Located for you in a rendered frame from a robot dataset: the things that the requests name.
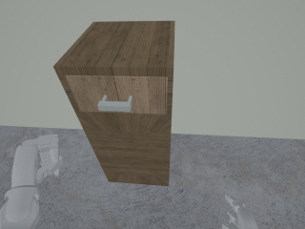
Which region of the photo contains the robot right hand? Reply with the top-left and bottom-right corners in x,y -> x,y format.
222,194 -> 258,229

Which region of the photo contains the robot left hand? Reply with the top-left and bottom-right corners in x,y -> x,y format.
11,134 -> 63,189

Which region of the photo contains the drawer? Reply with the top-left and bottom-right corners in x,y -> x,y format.
64,75 -> 168,115

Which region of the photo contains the cabinet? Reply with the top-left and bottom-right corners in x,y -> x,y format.
53,20 -> 175,186

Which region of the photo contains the handle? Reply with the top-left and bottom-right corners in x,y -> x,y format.
97,94 -> 132,112

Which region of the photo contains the robot left forearm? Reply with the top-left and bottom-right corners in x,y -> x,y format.
0,185 -> 42,229

